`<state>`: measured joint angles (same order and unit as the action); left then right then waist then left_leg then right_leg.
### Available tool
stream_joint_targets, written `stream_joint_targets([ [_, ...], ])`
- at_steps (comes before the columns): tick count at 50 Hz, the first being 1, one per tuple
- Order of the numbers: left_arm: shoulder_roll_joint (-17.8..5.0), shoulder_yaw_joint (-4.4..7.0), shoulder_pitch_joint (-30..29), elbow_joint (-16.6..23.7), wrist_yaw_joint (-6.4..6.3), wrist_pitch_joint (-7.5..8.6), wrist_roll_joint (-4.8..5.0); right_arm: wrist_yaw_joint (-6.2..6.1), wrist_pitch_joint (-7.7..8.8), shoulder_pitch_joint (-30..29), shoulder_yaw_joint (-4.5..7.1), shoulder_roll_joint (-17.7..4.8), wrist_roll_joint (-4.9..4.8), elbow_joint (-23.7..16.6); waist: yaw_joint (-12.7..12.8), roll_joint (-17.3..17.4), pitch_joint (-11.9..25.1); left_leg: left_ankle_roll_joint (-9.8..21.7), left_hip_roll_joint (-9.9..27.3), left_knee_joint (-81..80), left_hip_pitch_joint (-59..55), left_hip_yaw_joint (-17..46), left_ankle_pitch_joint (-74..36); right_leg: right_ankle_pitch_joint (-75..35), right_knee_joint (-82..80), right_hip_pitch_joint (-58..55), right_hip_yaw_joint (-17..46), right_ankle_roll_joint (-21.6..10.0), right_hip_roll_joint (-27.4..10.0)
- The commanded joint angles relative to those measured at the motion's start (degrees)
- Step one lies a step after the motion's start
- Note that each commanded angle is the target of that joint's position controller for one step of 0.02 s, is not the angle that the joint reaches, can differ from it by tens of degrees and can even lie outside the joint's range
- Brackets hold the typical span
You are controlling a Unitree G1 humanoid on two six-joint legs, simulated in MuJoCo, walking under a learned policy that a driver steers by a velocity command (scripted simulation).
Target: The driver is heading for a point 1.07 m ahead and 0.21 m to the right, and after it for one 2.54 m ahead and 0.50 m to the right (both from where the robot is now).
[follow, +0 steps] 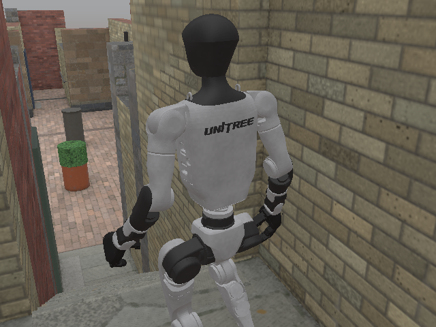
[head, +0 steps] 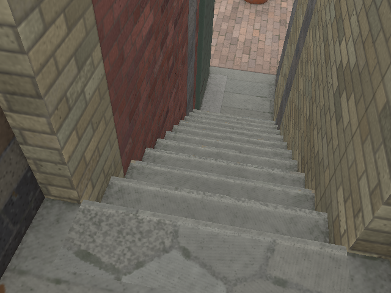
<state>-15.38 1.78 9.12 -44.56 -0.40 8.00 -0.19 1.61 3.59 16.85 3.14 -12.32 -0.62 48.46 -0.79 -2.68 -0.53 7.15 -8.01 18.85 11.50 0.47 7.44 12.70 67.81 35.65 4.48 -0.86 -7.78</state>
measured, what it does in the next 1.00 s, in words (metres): walks ahead, turning right: right foot, then left foot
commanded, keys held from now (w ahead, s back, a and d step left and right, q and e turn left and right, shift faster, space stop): w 0.02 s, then w+e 0.68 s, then w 0.30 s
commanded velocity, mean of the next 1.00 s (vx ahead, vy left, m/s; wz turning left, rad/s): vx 0.50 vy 0.00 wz -0.29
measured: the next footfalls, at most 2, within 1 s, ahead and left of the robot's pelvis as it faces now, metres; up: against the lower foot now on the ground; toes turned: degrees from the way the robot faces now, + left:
right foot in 0.38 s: +0.44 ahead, -0.16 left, +0.00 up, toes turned -5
left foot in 0.86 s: +0.68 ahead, -0.02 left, +0.00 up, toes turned -18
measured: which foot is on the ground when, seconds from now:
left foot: down 0.00-0.42, up 0.44-0.84, down 0.86-1.00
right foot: up 0.00-0.36, down 0.38-0.88, up 0.90-1.00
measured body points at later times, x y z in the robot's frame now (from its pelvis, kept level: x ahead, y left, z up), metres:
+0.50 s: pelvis +0.31 -0.07 -0.02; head +0.33 -0.07 +0.43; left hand +0.47 +0.16 -0.14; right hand +0.25 -0.32 -0.16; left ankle +0.15 +0.07 -0.64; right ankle +0.40 -0.15 -0.74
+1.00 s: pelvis +0.59 -0.08 -0.01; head +0.59 -0.08 +0.44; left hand +0.72 +0.14 -0.14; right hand +0.61 -0.34 -0.13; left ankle +0.64 +0.00 -0.74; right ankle +0.49 -0.17 -0.63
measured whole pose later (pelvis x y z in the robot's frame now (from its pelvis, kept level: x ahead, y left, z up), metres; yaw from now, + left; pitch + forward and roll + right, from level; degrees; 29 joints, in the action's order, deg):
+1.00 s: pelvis +0.59 -0.08 -0.01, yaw -21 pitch +3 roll +2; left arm -14.1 1.4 21.4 -48.8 4.0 4.1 -6.1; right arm -1.3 7.0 11.5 -0.7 -11.5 2.9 49.2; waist -0.4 -2.5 4.3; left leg 4.0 -3.6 27.0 18.8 -5.4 11.6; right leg 20.1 78.2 34.8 4.9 -1.3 0.4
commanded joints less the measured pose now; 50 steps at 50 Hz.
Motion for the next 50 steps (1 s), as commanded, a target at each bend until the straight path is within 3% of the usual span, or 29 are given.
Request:
stream_joint_targets([
  [1, 1.25, -1.63, 5.26, 1.57, 1.92, -2.41, -6.41, 1.13, 3.77, 4.25, -0.02, -4.42, 6.35, 0.03, 0.4, 10.87, -1.79, 7.56, 12.96, -7.23, 2.21, 8.81, -8.15, -10.1, -4.5, 3.59, -1.49, 1.36, -0.13],
  [2, 0.57, -1.24, 4.34, 1.98, 2.7, -3.5, -6.27, 1.97, 4.33, 6.88, 0.07, -3.77, 6.6, 1.65, -0.82, 8.53, -3.14, 7.68, 13.42, -7.4, 1.69, 8.72, -8.43, -12.96, -7.76, 6.16, -2.38, 1.7, 0.17],
  [5, -1.35, -1.16, -3.52, 4.9, 3.29, -4.67, -4.31, 2.92, 4.63, 7.59, -0.33, -6.22, 4.94, 2.68, -2.59, 5.85, -3.46, 7.74, 15.79, -8.1, -0.53, 9.46, -11.21, -21.63, -21.38, 5.84, -2.9, 1.81, 1.02],
  [10, -1.65, -1.44, -9.21, 6.62, 3.52, -5.66, -3.18, 2.29, 3.57, 12.79, -1.3, -7.86, 5.52, 7.41, -3.65, 5.54, -4.93, 6.54, 20.16, -9.11, -14.44, 7.31, -20.57, -25.67, -34.59, 8.83, -2.55, -0.38, 3.97],
  [13, -1.4, -1.38, -10.96, 6.2, 4.09, -6.42, -3.04, 1.95, 2.82, 13.62, -2.05, -6.86, 5.86, 9.97, -3.25, 5.19, -5.56, 5.45, 21.27, -9.76, -20.22, 3.46, -23.69, -23.59, -39.23, 7.35, -2.9, -2.46, 5.22],
  [15, -1.82, -0.95, -10.99, 6.42, 4.13, -7.11, -2.6, 2.05, 2.54, 12.72, -1.95, -8.11, 6.07, 10.83, -2.04, 5.5, -5.1, 4.04, 21.84, -8.81, -21.99, 1.21, -30.08, -19.23, -40.08, 3.69, -3.21, -3.67, 6.17],
  [18, -5.0, 0.3, -9.78, 5.11, 3.37, -6.68, -2.11, 1.61, 2.22, 14.64, -0.84, -11.15, 5.89, 10.65, -0.5, 6.73, -0.84, 1.79, 20.45, -1.21, -23.18, -2.53, -54.19, -12.16, -39.06, -8.85, -8.67, -5.36, 11.73],
  [19, -6.77, 1.22, -3.63, 3.13, 3.25, -5.84, -1.68, 1.47, 2.32, 13.42, -0.54, -11.96, 6.38, 9.45, 2.65, 7.04, 1.73, -0.26, 19.1, 6.35, -19.26, -4.28, -62.21, -12.45, -37.35, -18.5, -9.65, -6.97, 13.94],
  [20, -8.0, 1.62, 7.93, -1.2, 3.14, -4.78, -0.88, 1.01, 2.63, 18.67, -1.73, -8.61, 7.47, 9.26, 3.34, 2.02, 10.43, -4.75, 16.5, 21.74, -3.9, -4.53, -53.89, -22.01, -29.46, -43.34, -3.87, -12.07, 11.35],
  [21, -7.37, 2.05, 22.04, -4.62, 3.12, -4.26, -0.6, 1.28, 3.23, 23.02, -3.79, -5.79, 7.27, 7.63, 8.81, -3.71, 21.22, -12.09, 8.47, 39.91, 21.55, -2.74, -26.58, -13.06, -33.92, -70.09, 18.21, -23.98, -0.78],
  [22, -5.97, 1.63, 34.27, -8.85, 3.26, -4.4, -2.86, 2.84, 2.94, 12.73, -2.79, -7.67, 4.83, 5.92, 14.8, -4.54, 22.65, -13.41, 2.24, 57.92, 28.79, 1.89, 22.67, -14.77, -44.94, -71.66, 34.91, -27.15, -9.16],
  [23, -9.68, 2.95, 30.94, -9.79, 3.07, -2.84, -4.55, 2.67, 2.83, 3.59, -2.01, -8.1, 3.04, 1.7, 12.59, 1.56, 10.18, -9.49, 6.17, 60.67, 34.37, 7.73, 20.77, -5.41, -49.26, -59.75, 32.71, -20.68, -8.08],
  [24, -9.46, 3.21, 21.06, -7.97, 2.71, -1.95, -3.68, 1.06, 2.93, 0.62, -1.78, -9.19, 3.78, 0.74, 9.09, 1.83, 1.14, -8.55, 10.16, 57.83, 34.68, 9.27, 17.34, -3.4, -51.77, -45.48, 29.01, -20.03, -6.73],
  [26, -1.93, 0.64, 9.56, -5.38, 2.26, -1.14, -2.65, -1.67, 2.35, 3.18, -2.82, -5.35, 7.1, 0.21, 1.57, 2.68, 1.17, -5.65, 13.87, 47.55, 23.26, 8.26, 11.51, -10.21, -56.43, -27.58, 20.72, -20.25, -2.69],
  [27, -1.89, 0.36, 6.04, -3.84, 2.59, -1.04, -2.25, -2.37, 1.86, 3.73, -3.32, -3.2, 7.64, -0.49, -1.17, 2.36, 1.16, -5.97, 14.43, 44.68, 18.71, 7.17, 13.16, -11.91, -57.65, -20.91, 19.2, -20.29, -1.66],
  [28, -2.58, 0.7, 5.02, -3.06, 2.79, -0.9, -2.29, -2.71, 1.25, 4.39, -3.37, -3.2, 6.98, -0.97, -2.23, 1.88, 1.83, -6.92, 14.25, 42.57, 17.03, 5.92, 15.36, -10.41, -58.37, -17.58, 17.64, -19.88, -0.72],
  [30, -5.76, 1.72, 5.22, -2.74, 2.72, -0.49, -2.75, -3.37, 0.3, 5.38, -3.58, -3.54, 4.99, -1.13, -1.84, 1.62, 0.44, -10.0, 13.15, 35.51, 12.79, 0.81, 11.55, -4.3, -60.14, -8.14, 12.67, -17.2, 2.73],
  [31, -5.52, 1.92, 8.09, -3.79, 3.0, -0.27, -4.4, -2.78, -0.53, 1.89, -3.5, -4.22, 5.05, -1.24, -0.14, 1.96, 0.75, -11.52, 12.25, 33.14, 12.55, -1.09, 5.65, -0.27, -60.34, -6.58, 11.44, -16.09, 3.08],
  [33, -4.5, 1.73, 14.27, -5.34, 2.93, 0.04, -4.55, -1.95, -1.62, -3.15, -4.55, -1.96, 4.97, -2.47, 2.02, -0.07, -0.42, -12.29, 11.29, 26.88, 13.91, -0.4, -2.29, 2.79, -58.54, -6.99, 12.86, -14.46, 3.6],
  [38, -6.28, 2.35, 19.24, -4.96, 4.67, -1.45, -4.69, -0.76, -0.39, -14.59, -5.68, -2.21, 4.14, -4.32, 5.46, -1.99, 0.25, -11.2, 8.68, 15.72, 12.95, -0.89, -6.81, -6.4, -51.36, -14.64, 15.36, -14.73, 1.85],
  [41, -8.06, 3.08, 16.83, -4.05, 4.64, -2.55, -4.04, -1.61, 1.51, -17.59, -5.6, -4.64, 2.27, -5.01, 4.38, -1.69, 1.37, -8.72, 7.97, 8.09, 10.45, -1.1, -5.51, -18.19, -45.1, -21.04, 18.6, -13.59, -1.02],
  [42, -8.21, 2.98, 15.71, -4.08, 4.58, -2.62, -4.28, -2.18, 2.45, -13.87, -4.91, -6.61, 1.32, -3.93, 2.19, -1.23, 4.02, -6.17, 7.64, 6.53, 2.48, -1.46, -8.57, -25.37, -40.1, -19.73, 17.4, -11.46, 0.57],
  [43, -6.13, 2.03, 15.25, -3.99, 5.09, -2.37, -4.94, -2.65, 3.37, -3.23, -3.93, -9.26, 1.11, -1.06, -2.09, 2.53, 9.25, -0.93, 11.28, 8.62, -12.69, 1.26, -16.47, -26.15, -27.79, -12.65, 13.63, -8.06, 4.71],
  [44, 2.38, -0.67, 23.4, -3.82, 5.81, -1.17, -5.89, -2.34, 3.94, 11.83, -2.7, -12.95, 1.67, 2.47, -3.68, 15.94, 22.59, 16.39, 26.01, 11.4, -38.71, 18.85, -41.23, -1.48, -3.62, 3.54, 5.01, -1.53, 13.2],
  [45, 1.65, -0.64, 21.26, -2.3, 6.14, -0.34, -4.64, -1.77, 3.96, 17.04, -1.99, -11.3, 3.23, 4.31, -7.3, 13.35, 23.25, 20.65, 33.57, 6.27, -40.5, 31.07, -28.74, 24.91, 14.73, 16.8, 2.22, -0.13, 14.97],
  [46, -1.17, 0.19, 15.23, -1.12, 5.6, -0.99, -4.26, -2.35, 4.21, 11.51, -1.11, -9.86, 4.59, 3.29, -6.58, 3.71, 9.06, 13.61, 31.86, 3.58, -25.05, 25.67, -10.69, 18.62, 21.59, 21.62, 3.57, -0.99, 8.68],
  [47, -0.98, -0.11, 12.93, -0.51, 4.57, -2.08, -4.87, -2.73, 3.93, 5.4, -1.73, -7.5, 4.42, 1.45, -4.55, 1.67, 5.34, 10.65, 28.96, 0.17, -13.77, 22.3, 0.99, 12.14, 21.87, 19.71, 4.33, -1.01, 5.52],
  [49, -0.47, -0.67, 11.57, 0.05, 3.95, -3.98, -6.87, -3.46, 3.73, -3.63, -3.58, -0.24, 3.56, -1.62, -0.73, 1.79, 2.58, 9.16, 23.84, -4.82, -1.61, 16.3, 2.02, 3.1, 12.52, 12.39, 5.54, -0.2, 2.06],
  [50, 0.19, -0.94, 10.55, 0.61, 4.07, -4.55, -7.14, -3.67, 4.08, -5.44, -3.52, 0.21, 3.38, -2.14, 0.13, 2.65, 1.99, 8.43, 21.5, -5.43, 2.23, 12.94, 0.89, 3.97, 9.1, 9.47, 4.07, 0.61, 1.69],
])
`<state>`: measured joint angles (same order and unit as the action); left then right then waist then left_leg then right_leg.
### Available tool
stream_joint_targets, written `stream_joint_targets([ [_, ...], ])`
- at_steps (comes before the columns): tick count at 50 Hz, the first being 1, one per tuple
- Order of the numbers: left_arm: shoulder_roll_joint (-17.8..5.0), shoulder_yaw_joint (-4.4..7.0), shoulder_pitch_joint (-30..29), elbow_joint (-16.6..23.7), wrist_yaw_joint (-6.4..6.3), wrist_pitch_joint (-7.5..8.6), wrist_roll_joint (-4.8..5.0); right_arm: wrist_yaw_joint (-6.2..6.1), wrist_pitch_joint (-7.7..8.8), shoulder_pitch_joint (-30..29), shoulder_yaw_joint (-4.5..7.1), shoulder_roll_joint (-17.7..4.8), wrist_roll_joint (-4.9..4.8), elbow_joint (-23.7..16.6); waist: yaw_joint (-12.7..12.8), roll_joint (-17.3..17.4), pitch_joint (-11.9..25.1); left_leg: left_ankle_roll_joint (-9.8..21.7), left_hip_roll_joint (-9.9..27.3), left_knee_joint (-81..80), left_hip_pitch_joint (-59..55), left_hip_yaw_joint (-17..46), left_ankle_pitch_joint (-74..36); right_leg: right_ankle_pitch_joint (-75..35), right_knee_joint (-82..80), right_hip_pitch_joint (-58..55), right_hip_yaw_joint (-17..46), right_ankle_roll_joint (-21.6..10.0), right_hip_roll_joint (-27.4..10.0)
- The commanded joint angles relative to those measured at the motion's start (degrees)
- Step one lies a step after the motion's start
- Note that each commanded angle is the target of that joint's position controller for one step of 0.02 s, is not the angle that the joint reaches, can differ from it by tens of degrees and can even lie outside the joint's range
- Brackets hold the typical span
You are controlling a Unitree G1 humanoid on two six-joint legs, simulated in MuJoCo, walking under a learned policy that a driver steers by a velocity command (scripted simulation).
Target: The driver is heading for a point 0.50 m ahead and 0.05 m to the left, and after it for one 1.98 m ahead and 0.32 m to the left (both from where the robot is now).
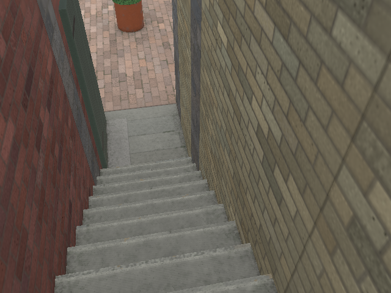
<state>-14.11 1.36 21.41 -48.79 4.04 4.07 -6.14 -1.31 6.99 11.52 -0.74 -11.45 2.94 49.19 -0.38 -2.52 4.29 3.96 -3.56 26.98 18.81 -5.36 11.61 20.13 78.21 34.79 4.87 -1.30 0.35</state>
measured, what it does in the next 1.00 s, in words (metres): goes down: right foot, then left foot 0.19 m lower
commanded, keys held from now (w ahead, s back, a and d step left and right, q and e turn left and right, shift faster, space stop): w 0.62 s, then no key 0.38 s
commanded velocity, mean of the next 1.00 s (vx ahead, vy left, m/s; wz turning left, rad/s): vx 0.40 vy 0.00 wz -0.04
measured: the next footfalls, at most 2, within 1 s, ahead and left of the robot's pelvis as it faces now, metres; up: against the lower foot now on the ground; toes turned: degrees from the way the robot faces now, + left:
right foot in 0.26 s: +0.18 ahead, -0.12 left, +0.00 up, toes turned -2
left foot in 0.60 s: +0.31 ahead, +0.15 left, -0.19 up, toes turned +1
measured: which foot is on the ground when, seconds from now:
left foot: down 0.00-0.26, up 0.28-0.58, down 0.60-0.94, up 0.96-1.00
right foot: up 0.00-0.24, down 0.26-0.58, up 0.60-0.88, down 0.90-1.00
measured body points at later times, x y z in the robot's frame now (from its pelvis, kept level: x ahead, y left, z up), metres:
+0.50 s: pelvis +0.20 +0.03 -0.07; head +0.20 +0.04 +0.38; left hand +0.17 +0.29 -0.21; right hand +0.39 -0.21 -0.15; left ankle +0.31 +0.17 -0.76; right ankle +0.14 -0.12 -0.73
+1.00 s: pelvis +0.34 +0.09 -0.26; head +0.34 +0.11 +0.19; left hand +0.33 +0.32 -0.41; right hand +0.47 -0.17 -0.36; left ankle +0.30 +0.18 -0.86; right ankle +0.36 -0.05 -0.92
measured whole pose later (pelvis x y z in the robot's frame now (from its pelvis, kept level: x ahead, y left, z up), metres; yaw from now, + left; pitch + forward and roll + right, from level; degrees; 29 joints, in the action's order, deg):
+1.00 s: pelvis +0.34 +0.09 -0.26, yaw +0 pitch +2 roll -3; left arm -11.2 -0.3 24.8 -51.4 2.3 5.7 -2.1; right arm 1.4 4.6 12.9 1.4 -15.6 1.7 47.8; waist 4.2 0.0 2.9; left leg -1.8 -3.2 81.8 36.4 1.7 35.6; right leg 25.7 60.9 33.6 1.8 -4.8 3.1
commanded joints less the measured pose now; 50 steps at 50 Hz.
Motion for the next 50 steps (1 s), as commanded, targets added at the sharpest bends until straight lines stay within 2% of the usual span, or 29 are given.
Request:
stream_joint_targets([
  [1, -1.55, -0.27, -0.54, 4.33, -0.17, -1.08, -0.52, -0.94, 1.26, 0.41, 1.18, -2.01, 0.03, -2.45, -0.54, 3.06, -3.1, 11.69, 14.73, -13.37, -2.47, 15.39, -4.16, -4.02, -3.27, 8.92, 2.45, 1.8, -5.88],
  [11, -5.3, 0.71, -5.49, 9.58, -0.17, 2.59, -1.1, 0.29, 1.07, 5.76, 1.86, -7.68, -0.12, -4.55, -1.18, 7.19, 1.04, 11.27, 14.37, 11.34, -0.67, 15.31, -16.14, -3.55, -21.62, -0.48, -6.82, -1.87, -1.9],
  [14, -10.32, 2.5, 13.97, 5.95, -3.31, 4.96, 2.33, 2.15, 0.84, -1.57, 1.59, -4.84, 0.47, -10.86, 8.96, -14.21, 9.24, -0.39, -0.93, 55.84, 32.48, 1.76, 16.09, -21.27, -41.82, -41.82, 11.04, -18.35, -9.41],
  [15, -11.78, 4.26, 24.03, 0.81, -4.5, 1.79, 6.86, 1.86, 0.44, 9.55, 3.84, -8.86, -1.69, -5.11, 10.59, -3.07, 7.28, -0.89, -2.18, 59.11, 42.15, 11.21, 28.58, -39.19, -45.07, -49.23, 34.43, -23.43, -22.95],
  [16, -8.67, 1.8, 19.23, 3.5, -3.02, 5.28, 1.54, 3.87, 1.43, -3.66, -0.09, -0.18, -0.45, -14.85, 11.61, -8.51, 0.22, -3.56, 2.6, 62.1, 58.8, 15.64, 22.85, -8.44, -48.18, -44.66, 42.59, -25.6, -22.88],
  [20, -8.16, 4.03, 1.9, 3.1, -7.39, 0.85, 3.99, 1.61, -3.59, -3.22, 5.19, -11.77, -1.74, -11.2, 0.54, 5.52, -10.17, -5.48, 6.65, 35.63, 29.06, 21.48, -7.03, 2.88, -40.69, -8.75, 21.82, -13.8, -16.94],
  [21, 5.53, -2.92, -13.16, 9.4, -5.28, 4.27, -0.86, 3.77, -2.75, 4.65, 0.53, -4.0, 7.63, -7.67, -2.42, -8.47, -5.24, -3.31, 10.6, 31.56, 23.05, 14.05, -26.23, 3.49, -37.08, 4.85, 6.58, -11.87, -9.08],
  [22, 1.76, -2.01, -15.89, 10.55, -4.95, 5.26, -0.57, 4.91, -2.96, 10.31, 1.78, -4.29, 5.62, -6.11, -5.18, -0.84, -2.81, -3.86, 7.82, 28.49, 1.72, 8.08, -42.78, 10.83, -33.76, 20.88, -3.45, -9.74, -2.61],
  [23, -6.65, 2.22, -5.39, 2.93, -7.56, 3.55, 8.82, 4.09, -6.05, 6.51, 2.52, -2.36, -4.0, -10.29, -8.52, 7.47, 0.73, -5.28, 1.4, 24.98, -17.82, 5.63, -44.53, 21.48, -38.01, 23.11, 2.56, -6.37, -6.3],
  [24, -8.86, 2.53, -3.89, 2.13, -8.49, 2.82, 9.39, 3.78, -7.58, 5.8, 2.16, -2.88, -4.62, -10.75, -6.87, 4.35, -2.62, -6.26, 0.99, 22.55, -17.53, 5.4, -41.98, 23.04, -35.01, 21.84, 0.84, -4.98, -6.78],
  [25, -8.11, 0.31, -5.66, 4.9, -4.42, 5.29, 0.39, 5.75, -6.17, 2.03, 1.87, -4.68, 2.48, -11.89, -1.12, -2.94, -16.24, -5.77, 3.95, 17.89, -4.67, 2.78, -32.44, 27.52, -31.83, 23.2, -7.6, -6.03, -4.54],
  [26, -5.82, 2.8, -1.96, 1.09, -7.62, 1.87, 6.57, 4.44, -8.28, 3.09, 2.66, -5.19, -3.93, -11.42, -3.08, -1.13, -7.34, -5.94, 2.14, 9.25, -14.73, 4.77, -39.28, 22.97, -29.08, 12.6, -1.9, -4.77, -4.49],
  [27, -6.22, 2.21, -3.24, 1.15, -8.36, -0.88, 6.36, 2.97, -8.92, 8.82, 2.78, -4.89, -3.63, -9.49, -5.84, -2.8, -5.4, -5.16, 0.28, 8.57, -20.91, 0.04, -43.24, 18.8, -19.41, 11.59, -4.23, -3.27, -3.76],
  [30, -3.92, 3.42, 0.04, 0.44, -8.08, -5.44, 5.2, 1.76, -6.05, 26.55, 4.25, -7.57, -0.14, -2.34, -10.39, 13.8, -5.57, 1.77, 12.46, -7.16, -32.12, 12.38, -41.16, 25.57, 35.14, 11.18, -4.03, -6.8, 6.63],
  [31, 5.36, -1.38, 15.79, -0.16, 1.18, -0.46, -0.05, 6.82, -3.07, 32.56, 6.12, -18.93, 4.34, 1.15, -0.33, 23.75, -2.76, 14.93, 18.7, 18.29, -34.33, 16.77, -75.57, 20.56, 50.61, 26.08, 7.16, -5.57, 7.67],
  [32, -1.53, 1.25, 16.82, 0.97, 3.37, 2.08, 2.83, 7.84, -2.63, 29.98, 7.14, -19.78, 5.92, 1.13, -0.12, 12.49, -2.9, 19.13, 25.25, 14.16, -32.3, 27.18, -68.42, 10.47, 53.76, 41.83, 10.2, -2.59, 7.63],
  [33, -4.11, 3.18, 6.96, 1.18, -4.82, -1.14, 5.52, 4.45, -3.41, 23.07, 5.6, -12.61, -3.45, -1.58, 1.62, 6.97, -1.17, 9.78, 24.54, 9.34, -28.06, 22.04, -57.99, 10.21, 40.79, 31.54, 3.53, -4.14, 4.86],
  [34, -4.76, 3.49, 4.23, 2.53, -7.31, -2.31, 3.65, 3.7, -2.28, 18.47, 3.63, -8.72, -3.95, -2.25, 3.29, 7.36, -2.72, 5.96, 20.08, 8.91, -20.11, 17.53, -43.48, 1.82, 28.0, 30.17, 4.88, -3.02, 4.74],
  [35, 0.11, -1.49, 3.79, 6.16, -1.32, 0.87, 0.47, 6.26, -0.76, 12.87, 4.62, -13.96, 4.57, -2.19, 4.01, 12.2, -8.91, 12.43, 25.68, 5.13, -12.52, 30.77, -31.26, -10.3, 37.31, 48.39, 8.27, 0.17, -2.2],
  [36, -2.98, -0.71, 2.37, 4.75, -0.98, 0.92, 0.59, 6.5, -0.76, 10.1, 4.07, -10.59, 5.45, -2.09, 4.01, 4.26, -9.6, 11.11, 25.61, 1.13, -8.19, 35.6, -23.12, -17.19, 31.09, 49.06, 10.83, 1.74, -5.24],
  [37, -4.69, 2.61, -4.59, 5.6, -5.77, -3.77, 2.86, 2.2, -0.92, 11.95, 2.0, -5.73, -4.24, -0.13, 6.23, 4.33, -5.72, 8.47, 21.2, -0.28, 4.85, 25.79, -31.73, -15.32, 0.46, 18.25, 4.39, 4.5, -3.04],
  [40, 0.64, 1.59, 7.45, -3.54, -7.57, -8.74, 5.53, 0.74, -0.47, 11.77, 1.63, -8.87, -2.17, 3.47, 8.59, 9.39, -1.89, 5.91, 16.01, 3.93, 13.1, 15.69, -44.28, -23.7, -9.3, -10.38, -1.74, 3.13, -1.98],
  [41, -1.42, -0.2, 9.96, -1.03, 0.68, -3.95, -2.25, 3.31, 0.96, -2.62, 4.04, -16.39, 3.44, -3.49, 11.89, 6.9, -16.55, 3.56, 10.28, 9.52, 37.26, 11.23, -20.88, -28.31, 5.3, -7.75, -4.79, 2.23, -0.96],
  [42, -1.56, -0.11, 5.2, -0.52, 3.51, -1.71, -3.71, 2.46, 1.37, -3.05, 4.66, -17.09, 4.8, -3.12, 6.99, 1.84, -9.69, 7.29, 12.12, 13.79, 24.48, 15.16, -10.1, -34.36, -0.05, 2.86, 2.19, 2.84, -2.51],
  [45, -3.32, 2.06, 23.56, -4.55, 0.53, 2.24, 2.06, 3.66, 1.93, -10.16, 1.56, -10.82, -0.29, -7.24, 17.54, 2.49, 1.89, -0.93, 10.41, 30.49, 32.78, 11.01, -44.11, -11.19, -12.26, -33.03, -7.34, 3.31, 1.02],
  [46, -4.92, 2.71, 28.83, -7.03, -5.74, -2.31, 7.3, 0.99, -1.0, -0.44, 3.08, -9.79, -5.5, -0.1, 18.21, 8.82, 7.41, -2.73, 4.06, 47.86, 11.86, 4.72, -46.08, -28.53, -35.61, -30.89, -3.29, -5.64, 0.35],
  [47, -8.14, 1.39, 14.76, -4.9, -7.55, -2.84, 7.61, 0.43, -3.44, 11.3, 2.17, -3.84, -6.62, -2.53, 2.83, -5.15, -0.53, -5.82, -1.42, 51.66, 15.79, 8.14, 6.85, -59.78, -45.28, -20.12, 26.62, -18.05, -16.41],
  [48, -5.37, -1.26, 11.5, 0.06, -1.84, 2.55, 4.38, 3.25, -1.3, 4.46, 2.76, -7.29, -2.65, -8.53, 3.64, -16.76, -1.36, -7.63, -0.63, 65.78, 37.43, 11.14, 31.55, -52.67, -40.01, -24.11, 33.09, -25.38, -15.17],
  [50, 1.78, -2.49, 8.52, -0.88, -0.45, 4.51, 4.08, 2.88, -1.93, -1.73, 2.63, -6.76, 0.08, -8.18, 3.42, 1.33, 0.96, -8.85, 6.16, 56.99, 39.7, 14.95, 29.21, -39.14, -35.8, -16.47, 30.61, -20.01, -14.58],
])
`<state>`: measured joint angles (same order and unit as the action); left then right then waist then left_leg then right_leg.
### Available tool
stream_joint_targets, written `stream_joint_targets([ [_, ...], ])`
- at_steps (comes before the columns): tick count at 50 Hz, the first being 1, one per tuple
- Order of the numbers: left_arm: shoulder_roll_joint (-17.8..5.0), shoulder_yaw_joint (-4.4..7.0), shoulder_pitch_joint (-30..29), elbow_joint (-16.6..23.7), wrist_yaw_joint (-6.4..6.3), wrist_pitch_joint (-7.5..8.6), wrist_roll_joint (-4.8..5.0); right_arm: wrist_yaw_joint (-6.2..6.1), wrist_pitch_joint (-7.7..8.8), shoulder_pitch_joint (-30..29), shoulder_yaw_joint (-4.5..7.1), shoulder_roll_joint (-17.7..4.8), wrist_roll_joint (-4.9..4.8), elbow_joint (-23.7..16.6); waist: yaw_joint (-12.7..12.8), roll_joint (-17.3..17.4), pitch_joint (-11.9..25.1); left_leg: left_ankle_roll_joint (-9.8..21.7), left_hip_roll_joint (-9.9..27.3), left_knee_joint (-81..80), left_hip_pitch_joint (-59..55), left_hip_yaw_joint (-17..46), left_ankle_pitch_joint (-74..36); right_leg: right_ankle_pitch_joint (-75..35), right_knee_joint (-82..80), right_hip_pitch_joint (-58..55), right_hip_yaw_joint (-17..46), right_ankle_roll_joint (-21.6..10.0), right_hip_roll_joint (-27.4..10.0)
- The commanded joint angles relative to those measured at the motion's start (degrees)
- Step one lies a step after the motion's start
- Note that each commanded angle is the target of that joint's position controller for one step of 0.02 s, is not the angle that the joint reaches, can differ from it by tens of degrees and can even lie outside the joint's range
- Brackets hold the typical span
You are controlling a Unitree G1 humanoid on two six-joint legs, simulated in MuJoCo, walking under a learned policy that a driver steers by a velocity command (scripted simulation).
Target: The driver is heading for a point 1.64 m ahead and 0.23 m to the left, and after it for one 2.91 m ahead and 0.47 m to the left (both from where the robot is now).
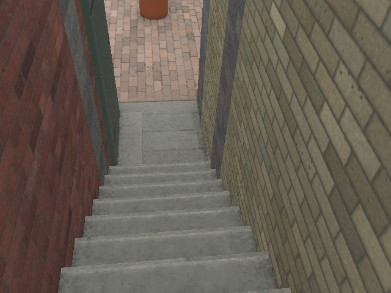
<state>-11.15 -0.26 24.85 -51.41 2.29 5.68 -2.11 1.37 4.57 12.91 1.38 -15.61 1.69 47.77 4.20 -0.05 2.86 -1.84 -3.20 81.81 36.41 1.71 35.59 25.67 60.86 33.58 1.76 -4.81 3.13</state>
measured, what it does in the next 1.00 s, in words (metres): steps on the spot: left foot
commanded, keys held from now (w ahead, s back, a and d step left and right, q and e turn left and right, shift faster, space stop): no key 0.74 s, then w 0.26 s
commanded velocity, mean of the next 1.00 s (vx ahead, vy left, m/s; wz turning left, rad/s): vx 0.08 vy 0.00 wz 0.00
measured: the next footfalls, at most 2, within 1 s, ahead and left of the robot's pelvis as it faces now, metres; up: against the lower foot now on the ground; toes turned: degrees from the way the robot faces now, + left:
left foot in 0.08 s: +0.04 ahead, +0.13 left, +0.00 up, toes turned +0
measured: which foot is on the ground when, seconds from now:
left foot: up 0.00-0.06, down 0.08-1.00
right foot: down 0.00-0.98, up 1.00-1.00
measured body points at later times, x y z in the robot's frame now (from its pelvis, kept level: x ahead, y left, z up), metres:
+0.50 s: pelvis -0.02 +0.05 +0.07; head -0.01 +0.06 +0.52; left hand +0.02 +0.30 -0.09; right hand +0.06 -0.17 -0.06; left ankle +0.00 +0.13 -0.66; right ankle +0.02 -0.13 -0.66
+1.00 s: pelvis +0.00 +0.06 +0.05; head +0.01 +0.06 +0.50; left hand +0.02 +0.32 -0.09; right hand +0.04 -0.21 -0.09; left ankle -0.05 +0.13 -0.66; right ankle +0.01 -0.13 -0.65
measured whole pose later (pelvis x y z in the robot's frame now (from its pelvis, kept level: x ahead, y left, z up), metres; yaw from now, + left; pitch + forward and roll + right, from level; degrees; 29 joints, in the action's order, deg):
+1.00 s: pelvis +0.00 +0.06 +0.05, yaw +0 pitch +1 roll +1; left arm -13.6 4.3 19.8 -53.9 1.1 5.5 -4.1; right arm -2.6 5.1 21.3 2.7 -12.9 3.1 51.7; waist 1.0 -1.1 0.9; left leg 2.5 -2.9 41.0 16.3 -5.2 25.6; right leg 24.1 47.0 25.2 1.6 -2.9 -7.9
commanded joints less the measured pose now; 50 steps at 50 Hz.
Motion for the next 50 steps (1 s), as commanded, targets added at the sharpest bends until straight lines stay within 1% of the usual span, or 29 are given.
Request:
stream_joint_targets([
  [1, 2.84, -3.06, -1.79, 4.21, 0.88, 2.54, 0.77, 0.11, -0.63, -4.19, -1.84, 1.37, 1.89, -7.42, -2.18, -4.08, 0.71, -5.72, 10.22, -13.02, 19.66, 12.26, 5.33, -34.84, -15.08, -4.95, 41.06, -14.57, -19.17],
  [2, 6.8, -5.49, -5.98, 2.42, 1.28, 1.82, -0.1, 0.79, -1.03, 6.97, -4.25, 6.85, 2.79, -1.93, -8.24, 2.96, 4.4, -6.42, 10.32, -7.58, -8.88, 7.18, -18.28, -28.22, -12.7, 15.96, 29.72, -8.62, -14.01],
  [3, -11.1, 0.58, -7.28, 2.15, -4.45, -1.04, 2.39, -1.48, -4.22, 19.98, -2.41, 9.21, -2.23, 3.2, -15.41, -0.06, 10.18, -0.97, 1.07, -12.71, -38.66, -5.19, -21.96, -41.71, -24.14, 19.48, 22.75, -9.53, -13.1],
  [4, -10.63, -1.86, -26.03, 7.03, 1.07, 1.09, 1.24, 1.3, -2.78, 17.81, -2.05, 3.37, 0.44, -1.83, -22.95, -0.29, -3.7, -5.5, 3.93, -8.17, -44.17, -2.48, -28.4, -20.39, -16.76, 44.41, 12.96, 2.17, -6.71],
  [5, -8.91, -1.8, -22.83, 5.83, 2.71, 1.92, 3.34, 2.45, -1.97, 18.73, -1.14, 1.28, 0.15, -1.11, -21.48, 3.66, 0.26, -3.26, 3.36, -22.8, -46.22, -2.95, -35.68, -22.38, -14.56, 35.64, 4.59, 7.91, -4.21],
  [6, -6.79, -1.32, -9.31, 4.37, 3.3, 1.29, 1.71, 3.52, -1.32, 8.21, -1.19, -6.19, 0.42, -4.33, -10.52, 9.83, 3.0, 3.28, 6.31, -37.43, -38.82, 6.77, -57.03, -9.76, -12.34, 22.13, -0.19, 11.6, -2.12],
  [7, -9.09, -0.1, -2.37, 3.57, 2.52, 0.53, 3.37, 5.03, -0.07, -2.1, -0.29, -12.05, -0.4, -7.5, -3.4, 9.36, 0.73, 5.16, 10.42, -50.06, -21.83, 15.81, -49.6, 0.49, -6.54, 9.29, -2.83, 12.59, -1.76],
  [8, -9.87, 0.64, -2.13, 3.09, 1.59, 0.03, 1.49, 5.35, 1.03, -13.63, -0.58, -13.71, -1.23, -10.32, 1.79, 4.39, -0.72, 3.55, 9.0, -51.48, -10.5, 15.82, -35.53, -1.6, -1.52, 0.79, -2.95, 13.06, -2.37],
  [9, -8.71, 1.0, 1.71, 1.94, 1.7, -0.81, 0.25, 5.31, 1.77, -20.4, -1.44, -11.6, -2.69, -11.26, 6.57, 3.2, 1.07, 2.1, 8.34, -51.43, -3.9, 14.83, -27.39, -7.82, -3.86, -8.91, -2.59, 12.63, -3.77],
  [11, -5.26, 0.09, 2.1, 0.68, 2.76, -1.58, -1.17, 3.68, 0.96, -17.7, -1.81, -8.53, -3.58, -8.97, 4.97, -0.87, -3.4, 1.14, 6.71, -51.2, 0.48, 9.82, -11.74, -12.68, -12.5, -13.19, -0.53, 10.2, -3.52],
  [13, -6.99, 0.11, -3.83, 2.62, 3.02, -2.14, -0.45, 2.58, 1.14, -9.38, -1.84, -8.44, -3.03, -6.25, -0.68, 0.47, -4.25, 0.17, 4.93, -52.82, -7.93, 5.92, -9.23, -10.12, -21.22, -9.19, 0.96, 8.01, -4.6],
  [14, -4.46, 0.91, -2.08, -1.01, -1.62, -6.64, 2.97, -1.05, -1.47, -1.93, -2.89, 1.19, 0.05, -2.69, -2.32, 4.65, 0.27, 1.33, 7.82, -50.96, -15.9, 3.96, -22.01, -24.02, -25.75, -14.88, 0.29, 5.21, -5.74],
  [15, -5.91, 0.86, -6.21, -0.16, -3.27, -8.21, 3.53, -1.46, -2.86, 0.42, -3.57, 2.85, -0.02, -2.32, -4.5, 1.09, -1.07, 1.13, 6.12, -49.14, -19.67, 1.84, -32.5, -30.41, -26.83, -14.74, 0.93, 4.79, -6.14],
  [17, -3.82, 0.44, -11.44, 0.73, -3.68, -9.4, 2.98, -1.56, -3.52, 1.38, -2.9, 0.88, -0.57, -1.24, -4.79, 1.04, 0.19, 2.12, 7.21, -51.7, -21.94, 4.12, -39.9, -25.29, -27.65, -18.34, -0.38, 5.32, -5.99],
  [20, -4.39, 1.0, -8.2, -2.23, -3.4, -11.13, 2.17, -0.62, -2.77, -0.39, -2.04, -1.51, -0.95, -1.4, -2.13, 4.73, -3.25, 3.94, 10.24, -61.33, -12.9, 8.67, -28.41, -14.88, -27.17, -25.38, -1.76, 5.39, -4.52],
  [25, -5.06, 1.35, -6.76, -5.9, -2.86, -10.46, 1.59, -0.24, -2.12, -0.92, -1.47, -0.88, -0.18, -0.41, -1.19, 6.25, -4.97, 5.38, 7.63, -66.39, -8.07, 6.61, -10.41, -17.29, -29.02, -29.82, -3.12, 4.27, -5.17],
  [26, -7.64, 1.88, -6.02, -3.94, 1.71, -6.94, -4.08, 1.57, -1.79, -5.67, 0.8, -8.15, -5.73, -1.66, 2.32, 6.77, -8.24, 2.41, 2.54, -66.04, -4.6, 5.45, -2.82, -14.95, -28.8, -26.36, -6.13, 6.9, -3.47],
  [29, -7.83, 2.65, -4.55, -4.89, 3.79, -3.04, -1.74, 0.9, -0.49, -3.45, 0.53, -3.71, -2.33, -0.34, -0.93, 2.63, -5.85, 2.85, 1.9, -62.17, -11.3, 1.6, -6.47, -10.38, -32.72, -18.91, -5.71, 6.77, -4.27],
  [32, -7.66, 2.6, -9.41, -1.89, 3.1, -1.81, 0.1, -0.04, -0.59, 3.38, 0.89, -3.18, -2.51, 2.78, -4.4, -0.57, -5.33, 2.49, 0.8, -57.93, -19.54, -0.72, -10.26, -3.09, -39.66, -10.18, -2.16, 5.39, -6.47],
  [36, -6.09, 2.13, -9.13, -1.2, 2.63, -1.91, 0.58, 1.22, -1.02, 5.25, 0.6, -1.48, -3.02, 3.81, -5.5, -0.9, -4.35, 1.71, 0.41, -58.12, -23.97, -1.06, -14.83, -3.23, -40.55, -8.33, -2.48, 6.47, -6.71],
  [38, -7.32, 2.78, -6.6, -1.39, 2.62, -2.47, 0.47, 1.45, -0.69, 4.59, 1.26, -4.15, -3.35, 3.72, -4.38, -0.57, -4.67, 2.63, 0.69, -61.52, -21.64, -0.14, -9.86, -0.82, -39.82, -11.12, -3.72, 6.86, -6.01],
  [40, -13.04, 5.72, -1.09, -2.08, 0.94, -2.83, -1.86, -0.27, -0.21, 6.17, 3.45, -9.06, -1.57, 3.2, -2.64, -2.82, -6.27, 6.24, -0.2, -57.92, -17.26, -1.1, 5.05, 10.26, -39.27, -12.15, -2.94, 1.51, -7.2],
  [43, -10.06, 6.6, -1.87, -1.2, -1.78, 0.14, -4.18, -2.41, 0.0, 13.07, 1.79, 0.38, 2.18, 5.07, -1.93, -14.16, -4.23, 4.56, -1.44, -19.89, -23.02, -6.63, -6.36, 8.54, -46.46, -4.18, 8.78, -8.09, -20.66],
  [44, -8.87, 6.18, -3.7, 0.04, -2.71, 1.54, -3.29, -2.73, -0.3, 11.21, 1.56, 1.39, 1.55, 2.45, -2.37, -12.52, -4.77, 2.82, 3.05, -12.94, -15.65, 1.01, -5.21, 5.35, -45.39, -7.76, 12.56, -8.47, -24.89],
  [46, -6.2, 4.86, -7.49, 0.19, -3.91, 2.84, 2.05, -4.29, -1.16, 0.57, 0.91, 0.93, 0.55, -2.85, -1.71, -4.19, -6.1, -0.38, 7.33, -44.54, -6.81, -0.45, -5.5, 8.84, -37.37, -17.59, 12.22, -5.03, -23.52],
  [47, -8.24, 5.24, -7.0, -0.67, -3.12, 1.52, 2.16, -5.02, -0.62, 3.67, 0.65, 2.32, 0.61, -1.07, -2.7, -3.98, -3.73, -0.22, 3.11, -49.97, -17.7, -7.09, -13.41, 6.82, -32.47, -12.05, 7.74, -4.23, -19.24],
  [48, -10.5, 5.74, -6.32, -1.47, -1.66, 0.21, -0.91, -4.77, 0.2, 10.25, 0.79, 3.67, 0.2, 1.74, -5.39, -3.66, -2.35, 1.13, -0.56, -48.79, -29.95, -10.29, -22.6, 7.22, -27.1, -2.69, 4.3, -4.97, -16.62],
  [49, -10.17, 5.77, -6.34, 0.2, -0.61, -0.1, -4.54, -4.11, 1.39, 20.23, 2.01, 1.26, 2.07, 5.69, -8.38, 1.59, -2.4, 1.8, -1.99, -45.67, -36.75, -10.1, -23.33, 6.05, -13.05, 5.86, -2.63, -5.54, -10.99],
  [50, -5.17, 5.44, -9.11, 5.74, 0.64, 0.55, -3.35, -4.44, 3.21, 30.61, 4.45, -10.34, 2.76, 6.99, -10.41, 14.28, -2.31, 12.67, 14.42, -59.98, -38.53, 22.03, -25.0, 8.13, 3.04, 17.98, -5.22, -1.77, -0.6],
])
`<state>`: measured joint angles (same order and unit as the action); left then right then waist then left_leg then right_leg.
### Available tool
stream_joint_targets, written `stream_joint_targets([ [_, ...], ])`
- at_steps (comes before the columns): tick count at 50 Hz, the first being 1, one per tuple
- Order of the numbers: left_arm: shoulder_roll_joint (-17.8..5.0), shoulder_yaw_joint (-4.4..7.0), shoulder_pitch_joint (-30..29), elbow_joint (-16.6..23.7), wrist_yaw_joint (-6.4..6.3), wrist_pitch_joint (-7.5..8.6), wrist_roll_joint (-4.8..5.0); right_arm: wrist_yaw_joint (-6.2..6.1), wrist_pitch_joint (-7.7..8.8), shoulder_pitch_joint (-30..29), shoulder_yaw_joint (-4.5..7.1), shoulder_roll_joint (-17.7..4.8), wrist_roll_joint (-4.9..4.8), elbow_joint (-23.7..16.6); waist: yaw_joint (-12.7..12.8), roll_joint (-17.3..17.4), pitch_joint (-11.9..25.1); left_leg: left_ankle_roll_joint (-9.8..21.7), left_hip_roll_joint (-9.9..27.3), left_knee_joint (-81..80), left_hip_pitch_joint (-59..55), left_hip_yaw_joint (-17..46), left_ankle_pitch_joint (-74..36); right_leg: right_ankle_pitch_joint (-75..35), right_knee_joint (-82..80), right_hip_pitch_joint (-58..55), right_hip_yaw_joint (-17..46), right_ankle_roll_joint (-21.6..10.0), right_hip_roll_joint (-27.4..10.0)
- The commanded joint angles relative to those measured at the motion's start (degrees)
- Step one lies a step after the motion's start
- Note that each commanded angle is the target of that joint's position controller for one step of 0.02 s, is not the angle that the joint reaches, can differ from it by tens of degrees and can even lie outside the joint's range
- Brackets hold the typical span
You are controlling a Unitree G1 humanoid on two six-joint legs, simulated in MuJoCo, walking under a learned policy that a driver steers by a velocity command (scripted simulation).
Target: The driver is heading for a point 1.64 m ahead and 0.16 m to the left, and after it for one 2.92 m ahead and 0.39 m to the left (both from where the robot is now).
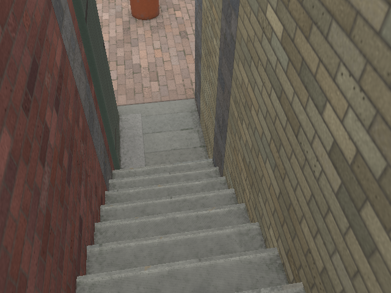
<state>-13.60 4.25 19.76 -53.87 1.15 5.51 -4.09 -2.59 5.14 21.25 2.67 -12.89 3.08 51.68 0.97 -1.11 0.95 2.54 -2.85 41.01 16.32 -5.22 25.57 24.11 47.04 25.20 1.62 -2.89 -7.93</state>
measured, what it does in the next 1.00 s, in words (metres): goes down: right foot 0.19 m lower, then left foot 0.19 m lower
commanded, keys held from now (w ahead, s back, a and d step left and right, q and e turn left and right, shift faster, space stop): w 1.00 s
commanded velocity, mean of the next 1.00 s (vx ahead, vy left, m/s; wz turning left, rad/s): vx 0.46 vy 0.00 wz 0.00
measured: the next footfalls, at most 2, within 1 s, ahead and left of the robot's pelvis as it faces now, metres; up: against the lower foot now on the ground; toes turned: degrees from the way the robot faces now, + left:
right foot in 0.42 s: +0.28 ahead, -0.09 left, -0.19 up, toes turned -5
left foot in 0.94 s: +0.48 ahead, +0.15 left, -0.38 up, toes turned +1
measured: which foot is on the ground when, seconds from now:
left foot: down 0.00-0.42, up 0.44-0.92, down 0.94-1.00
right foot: up 0.00-0.40, down 0.42-0.96, up 0.98-1.00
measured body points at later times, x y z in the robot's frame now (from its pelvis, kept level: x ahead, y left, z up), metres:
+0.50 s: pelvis +0.19 -0.02 -0.17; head +0.19 -0.03 +0.28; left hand +0.29 +0.22 -0.30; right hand +0.12 -0.26 -0.32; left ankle +0.08 +0.12 -0.64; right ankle +0.23 -0.09 -0.90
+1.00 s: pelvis +0.40 +0.06 -0.34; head +0.41 +0.09 +0.10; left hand +0.29 +0.28 -0.50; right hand +0.54 -0.18 -0.46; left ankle +0.44 +0.15 -1.09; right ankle +0.27 -0.09 -0.83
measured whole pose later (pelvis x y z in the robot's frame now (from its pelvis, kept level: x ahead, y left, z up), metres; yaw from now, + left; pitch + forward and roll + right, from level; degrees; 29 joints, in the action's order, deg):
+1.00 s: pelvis +0.40 +0.06 -0.34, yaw +1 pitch -1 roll -3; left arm -11.1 2.4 29.3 -59.6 -2.9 1.3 -0.6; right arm 1.5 3.2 8.9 2.4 -12.1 -0.1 53.3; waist 5.8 -0.3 -1.2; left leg 2.0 1.3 28.1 16.1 0.5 13.7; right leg 50.6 104.1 28.9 1.2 -7.6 1.0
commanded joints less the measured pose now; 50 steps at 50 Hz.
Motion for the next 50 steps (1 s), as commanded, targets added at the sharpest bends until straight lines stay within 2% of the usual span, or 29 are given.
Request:
stream_joint_targets([
  [1, 1.51, -0.72, -8.38, 9.16, 1.9, 1.05, -0.28, 0.79, 3.43, 25.88, 2.19, -12.25, 3.55, 5.79, -11.35, 10.12, -10.79, 17.96, 24.7, -23.48, -17.35, 44.74, 2.5, 1.57, 26.24, 43.02, 14.12, -5.35, 9.8],
  [3, -5.12, 1.38, -9.97, 6.58, -2.3, -2.41, 4.29, 2.69, 0.32, 13.96, 2.63, -11.56, -2.14, 3.03, -2.65, -1.34, -11.14, 11.2, 23.84, -17.73, -14.27, 32.43, -9.58, -9.4, 19.14, 38.75, 10.43, -2.99, 4.52],
  [5, -5.36, 1.71, -4.3, 3.49, -3.5, -5.76, 3.05, 3.14, -0.53, 8.23, 1.65, -8.57, -0.64, 0.96, -0.07, 2.16, -5.99, 10.55, 18.37, -12.27, -5.55, 21.38, -28.47, -11.67, 20.61, 24.2, 3.02, 0.03, 5.79],
  [7, 2.49, -2.55, -1.52, 3.71, 2.73, -1.8, -7.15, 1.94, 2.07, 4.04, -5.18, 10.81, 2.56, 0.78, -1.44, 5.14, -7.39, 9.3, 12.58, -9.38, 0.38, 14.93, -7.82, -43.28, 17.57, 34.61, 10.08, -2.58, 1.41],
  [9, 0.95, -2.46, -10.61, 6.59, 4.39, -1.58, -5.0, 0.26, 3.34, 11.82, -4.71, 5.27, 2.39, 4.12, -6.44, 3.57, -3.75, 10.51, 12.14, -3.72, -2.46, 15.39, -0.01, -52.47, 7.89, 36.56, 3.57, -2.33, 1.79],
  [11, -2.79, -0.74, -18.05, 9.65, 0.35, -3.16, 4.86, 2.29, 3.44, 8.61, -0.08, -9.56, -3.52, 2.26, -2.55, -2.21, -4.81, 8.86, 11.4, -5.65, 12.83, 17.3, 3.58, -61.04, -4.53, 9.98, -1.19, 1.31, 6.32],
  [19, -3.55, -0.42, -2.9, 2.01, -1.34, -5.27, 5.24, 0.32, -1.5, 11.35, 0.26, -4.02, -1.0, 4.43, -0.93, 4.98, -6.44, 7.08, 6.15, 30.19, -1.32, 9.06, -23.21, -45.37, -32.09, -9.48, -3.09, 0.5, 5.43],
  [22, -10.0, 1.28, 16.31, -3.73, 0.09, -4.01, 1.21, 0.98, -1.45, 13.54, 0.39, 0.45, -4.15, 2.74, 2.29, -9.18, 6.39, 4.33, -4.51, 80.43, 38.18, 6.44, 27.88, -75.39, -8.37, -53.39, 6.42, -7.19, -9.41],
  [23, -10.67, 0.93, 12.07, -0.67, 4.6, -1.41, -6.88, 7.19, -0.1, 20.38, -2.58, 3.24, 1.39, 4.29, -1.33, -16.81, 11.64, 6.9, 2.12, 79.95, 40.61, 15.6, 10.41, -45.47, -8.49, -47.56, 9.64, -15.47, -8.02],
  [24, -7.08, 0.82, 10.0, -1.15, 5.92, -0.92, -6.53, 8.04, 0.43, 17.11, -0.91, -0.8, 0.63, 4.99, 0.8, -7.02, -0.36, 6.41, 1.43, 83.08, 48.71, 12.27, 6.94, -29.13, -14.61, -33.96, 9.72, -16.11, -7.3],
  [25, -8.63, 2.07, 4.17, 0.06, 1.13, -3.24, 5.0, 3.14, -0.11, 7.46, 0.38, -5.5, -1.77, -0.55, -1.11, -6.28, 5.24, 2.66, 2.34, 62.24, 43.88, 12.6, 3.81, -1.34, -24.69, -28.46, 23.16, -19.95, -20.34],
  [26, -3.64, 0.4, 4.09, -1.45, -0.91, -3.12, 5.53, 1.71, -0.79, -2.0, 1.2, -8.54, 2.27, -0.8, -1.0, 4.29, -6.42, -0.31, 5.21, 53.86, 46.41, 17.38, -5.09, 4.28, -28.08, -18.28, 22.72, -18.26, -17.31],
  [27, 2.27, -4.04, -3.89, 1.39, 3.39, 1.05, -5.06, 3.22, -0.72, 2.84, -2.34, -0.04, 0.89, 0.77, -5.22, 3.52, -17.44, 1.66, 12.49, 43.5, 45.15, 17.55, -29.05, -0.28, -31.94, 8.36, 19.06, -16.43, -11.13],
  [28, 1.98, -3.82, -4.71, 1.54, 3.19, 2.1, -5.53, 4.43, -1.17, 6.27, -1.69, -1.95, 1.39, 4.01, -5.41, 2.48, -14.19, -0.34, 12.52, 33.52, 35.47, 15.43, -35.56, -5.99, -31.21, 14.27, 15.89, -18.76, -10.18],
  [29, -5.95, -0.1, 3.57, -3.05, -1.37, 0.36, 5.07, 2.05, -3.33, 1.53, -0.23, -3.19, 3.71, 1.34, -6.08, 2.04, -6.13, -4.25, 8.85, 27.63, 22.6, 11.27, -23.8, -22.84, -24.59, 6.25, 12.74, -15.74, -9.73],
  [31, -8.82, 0.72, 9.98, -4.4, -2.72, 0.13, 5.24, 1.27, -4.46, 2.32, 0.17, -3.16, 0.23, 2.74, -4.96, -0.55, -0.8, -3.82, 6.32, 28.9, 23.39, 10.45, -30.12, -30.8, -19.38, -1.11, 9.26, -14.01, -5.71],
  [32, 2.83, -4.15, 6.98, -4.12, -0.62, 4.02, -5.14, 5.25, -2.08, 0.51, -3.59, 2.64, 3.33, 1.59, -2.27, -8.2, -8.36, -1.8, 11.76, 22.98, 35.87, 17.57, -44.7, -16.39, -19.88, 2.54, 7.67, -12.13, -1.06],
  [33, 3.14, -4.11, 7.29, -4.6, -0.24, 4.78, -5.13, 6.05, -1.51, 0.47, -3.2, 0.98, 4.82, 1.67, -1.87, -6.23, -6.97, -1.79, 10.75, 18.64, 39.92, 17.86, -46.13, -13.13, -16.9, -1.76, 11.31, -14.19, -3.73],
  [34, -3.41, 0.18, 8.81, -6.63, -2.55, 1.66, 6.84, 2.93, -2.49, -7.33, 0.24, -5.39, 1.16, -1.44, -3.72, 1.07, -2.11, -2.52, 8.89, 9.21, 26.41, 11.99, -54.02, -7.19, -13.69, -2.65, 8.57, -11.29, -2.73],
  [35, -3.37, -0.42, 10.08, -6.31, -3.19, 0.48, 7.64, 2.36, -2.78, -8.68, 0.19, -5.24, 0.44, -1.82, -1.96, 0.63, -1.38, -2.5, 7.61, 8.89, 23.03, 11.05, -55.47, -5.01, -11.46, -1.6, 9.51, -10.73, -2.27],
  [36, 2.08, -4.97, 9.98, -5.94, -0.2, 3.01, -5.09, 5.38, -1.99, -2.91, -3.24, 0.2, 2.95, 2.08, -1.64, -5.24, -7.73, -2.46, 11.29, 7.87, 24.84, 12.38, -60.41, -3.39, -12.06, 8.26, 4.86, -12.16, -1.98],
  [37, 3.93, -5.09, 10.48, -5.47, 0.01, 3.41, -5.08, 5.88, -2.44, -3.47, -2.68, -1.08, 3.28, 1.44, -0.82, -3.82, -8.16, -3.41, 10.27, 5.8, 20.52, 9.94, -57.07, 1.04, -10.21, 10.28, 5.7, -13.28, -2.0],
  [38, -2.88, -1.05, 9.32, -5.8, -2.0, 0.54, 7.19, 3.62, -3.51, -12.5, -0.49, -3.82, -0.23, -2.91, 0.35, 1.49, -2.06, -3.28, 5.84, 2.67, 13.07, 7.85, -53.65, 0.31, -7.53, 4.05, 8.08, -8.85, -0.88],
  [39, -4.13, -1.1, 10.47, -5.47, -3.07, -0.78, 7.18, 3.18, -3.72, -16.13, -0.84, -2.88, -1.09, -4.2, 2.17, 0.82, -3.48, -3.4, 5.44, -0.12, 12.8, 7.88, -52.73, 1.25, -4.43, 2.96, 7.73, -7.95, -0.96],
  [40, 1.4, -5.32, 15.09, -7.65, -0.8, 2.14, -3.73, 5.46, -3.59, -15.02, -3.31, -0.43, 3.52, -3.11, 2.32, -2.59, -11.73, -3.13, 10.59, -6.09, 21.18, 11.19, -48.4, 7.12, -3.24, 5.12, 9.97, -11.22, -5.55],
  [41, 1.35, -4.59, 17.24, -7.77, -0.63, 2.44, -3.08, 5.7, -3.59, -15.4, -3.01, -1.21, 2.91, -3.01, 4.25, -1.24, -10.88, -4.18, 10.67, -10.57, 20.72, 10.97, -45.44, 8.17, -0.84, 0.27, 12.45, -12.92, -5.53],
  [42, -3.8, -1.27, 13.06, -5.51, -2.7, -0.57, 4.84, 4.43, -2.55, -23.78, -1.37, -2.14, -3.25, -6.56, 7.42, -1.44, -7.7, -3.23, 6.14, -11.82, 12.5, 7.03, -47.78, -1.87, 0.34, -2.01, 8.62, -8.93, -0.71],
  [46, -3.0, -1.47, 14.38, -5.6, -4.78, -4.78, 1.27, 3.79, -2.09, -2.03, 0.23, -3.71, -3.33, 1.62, -0.02, 3.41, -6.01, 1.14, 5.87, -27.53, -6.8, 4.79, -35.94, -10.15, 24.68, -3.75, 6.51, -10.56, 2.09],
  [50, -0.83, -1.51, 12.29, 0.21, -4.72, -3.15, 5.02, 4.04, -3.11, 20.76, 4.04, -14.74, -5.02, 9.62, -7.09, 19.0, 13.35, 11.94, 28.64, -3.81, -48.31, 24.26, -50.24, 26.35, 83.11, 47.98, -2.19, -6.24, 10.53],
])
Velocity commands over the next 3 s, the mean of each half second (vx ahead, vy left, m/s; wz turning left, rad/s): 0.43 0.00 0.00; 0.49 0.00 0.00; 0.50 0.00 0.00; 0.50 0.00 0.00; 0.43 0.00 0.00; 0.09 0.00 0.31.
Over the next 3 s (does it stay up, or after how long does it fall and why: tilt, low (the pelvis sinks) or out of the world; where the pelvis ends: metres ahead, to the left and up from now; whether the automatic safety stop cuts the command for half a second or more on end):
stays up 1.28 0.11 -0.95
